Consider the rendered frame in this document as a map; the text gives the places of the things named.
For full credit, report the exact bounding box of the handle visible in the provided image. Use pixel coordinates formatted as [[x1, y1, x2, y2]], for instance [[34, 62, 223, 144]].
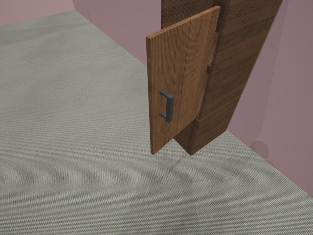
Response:
[[159, 90, 174, 123]]

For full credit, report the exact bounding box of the cupboard door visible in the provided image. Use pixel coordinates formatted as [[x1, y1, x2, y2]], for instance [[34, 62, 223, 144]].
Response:
[[146, 6, 221, 155]]

